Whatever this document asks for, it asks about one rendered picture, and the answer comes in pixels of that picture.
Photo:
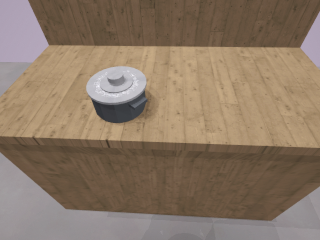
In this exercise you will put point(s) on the table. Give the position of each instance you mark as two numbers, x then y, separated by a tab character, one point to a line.
231	126

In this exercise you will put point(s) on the knob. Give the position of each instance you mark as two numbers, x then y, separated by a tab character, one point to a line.
115	77

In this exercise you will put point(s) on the lid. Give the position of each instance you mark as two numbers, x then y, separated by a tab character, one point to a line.
103	92

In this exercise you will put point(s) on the pot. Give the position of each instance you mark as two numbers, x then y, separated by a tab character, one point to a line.
121	113

